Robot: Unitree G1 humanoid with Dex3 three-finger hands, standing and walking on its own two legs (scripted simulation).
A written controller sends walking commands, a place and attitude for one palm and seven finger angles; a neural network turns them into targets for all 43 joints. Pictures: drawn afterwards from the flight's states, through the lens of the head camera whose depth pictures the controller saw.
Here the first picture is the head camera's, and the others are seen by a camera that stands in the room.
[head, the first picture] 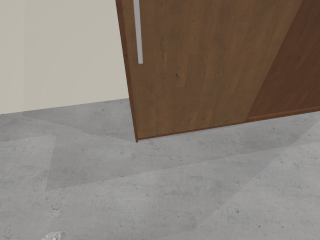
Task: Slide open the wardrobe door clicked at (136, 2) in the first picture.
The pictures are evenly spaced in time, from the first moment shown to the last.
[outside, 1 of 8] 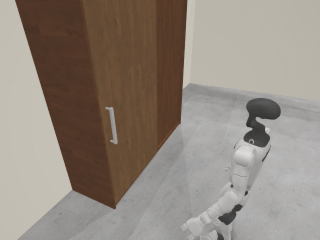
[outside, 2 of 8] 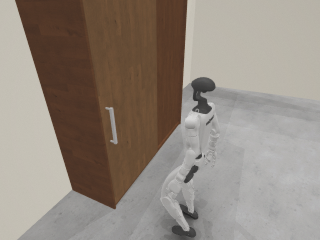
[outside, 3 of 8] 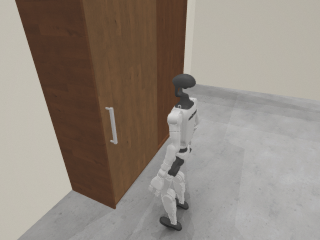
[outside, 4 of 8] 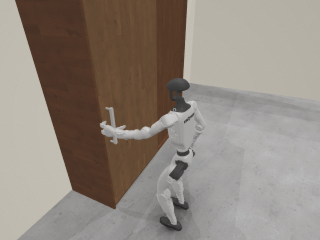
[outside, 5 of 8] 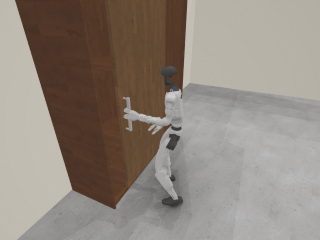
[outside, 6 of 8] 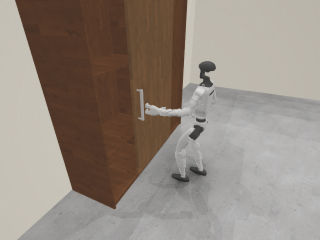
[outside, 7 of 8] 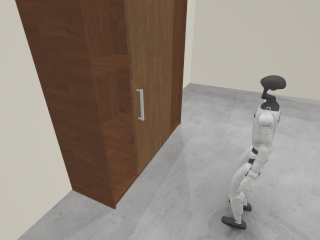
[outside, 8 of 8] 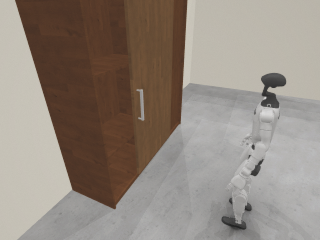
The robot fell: no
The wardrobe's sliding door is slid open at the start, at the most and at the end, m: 0.00 0.43 0.43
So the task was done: yes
